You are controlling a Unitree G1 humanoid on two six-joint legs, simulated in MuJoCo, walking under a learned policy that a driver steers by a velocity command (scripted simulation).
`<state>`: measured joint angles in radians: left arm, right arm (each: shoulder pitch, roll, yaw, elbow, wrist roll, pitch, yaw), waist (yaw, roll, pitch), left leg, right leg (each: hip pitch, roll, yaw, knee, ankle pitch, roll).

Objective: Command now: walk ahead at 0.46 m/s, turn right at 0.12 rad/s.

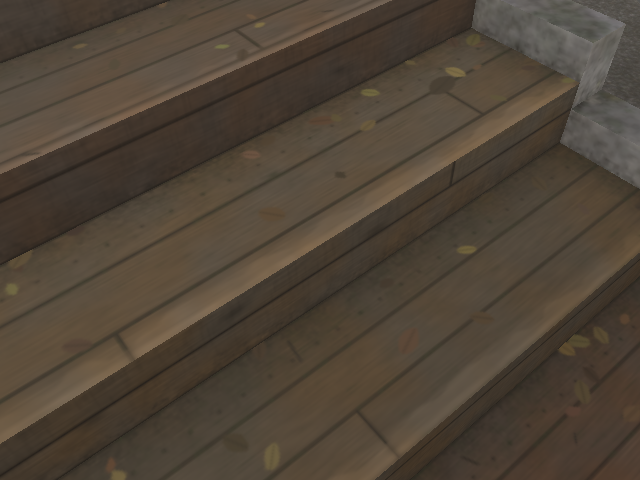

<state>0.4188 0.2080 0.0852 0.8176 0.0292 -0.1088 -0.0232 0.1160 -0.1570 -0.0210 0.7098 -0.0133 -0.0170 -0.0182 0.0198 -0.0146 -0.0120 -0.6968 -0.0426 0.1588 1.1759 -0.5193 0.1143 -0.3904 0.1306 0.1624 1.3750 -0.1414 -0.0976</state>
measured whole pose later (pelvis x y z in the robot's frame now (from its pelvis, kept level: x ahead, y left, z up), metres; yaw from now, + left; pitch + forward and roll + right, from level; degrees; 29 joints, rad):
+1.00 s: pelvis +0.22 +0.16 +0.18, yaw +29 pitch +1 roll -3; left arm 0.15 0.20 0.03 0.59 0.07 0.02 0.03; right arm 0.17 -0.16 -0.03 0.58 -0.02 0.07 -0.05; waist 0.01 -0.04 -0.01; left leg -0.71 -0.05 0.00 1.19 -0.49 0.08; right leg -0.72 -0.01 0.03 1.71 -0.06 0.01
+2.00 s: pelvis +0.33 +0.20 +0.28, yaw +36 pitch +1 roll +0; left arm 0.39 0.14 0.02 0.86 0.01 -0.03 0.06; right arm 0.35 -0.16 -0.03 0.93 -0.01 -0.02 -0.05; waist 0.01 0.01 -0.04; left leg -0.15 -0.04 -0.06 0.40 -0.26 0.03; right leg -0.18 0.04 -0.05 0.39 -0.23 -0.06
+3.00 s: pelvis +0.36 +0.25 +0.26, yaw +36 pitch +2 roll +0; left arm 0.49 0.18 0.04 1.04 0.00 -0.01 0.02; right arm 0.48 -0.16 -0.01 0.96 -0.02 -0.05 -0.03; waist -0.02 -0.03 -0.07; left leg -0.20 -0.05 0.03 0.54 -0.37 0.08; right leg -0.31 0.01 -0.03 0.81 -0.42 -0.10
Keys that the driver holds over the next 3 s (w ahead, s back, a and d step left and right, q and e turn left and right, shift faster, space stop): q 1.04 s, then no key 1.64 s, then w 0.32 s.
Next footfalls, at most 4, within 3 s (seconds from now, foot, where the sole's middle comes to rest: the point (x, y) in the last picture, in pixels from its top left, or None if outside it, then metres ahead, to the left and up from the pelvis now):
0.34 right None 0.31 -0.09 -0.68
0.78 left None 0.28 0.29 -0.50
1.46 right None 0.41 0.15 -0.50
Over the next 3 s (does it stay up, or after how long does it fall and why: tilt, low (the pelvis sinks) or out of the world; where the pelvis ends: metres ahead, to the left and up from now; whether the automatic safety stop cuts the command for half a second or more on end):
stays up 0.36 0.25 0.26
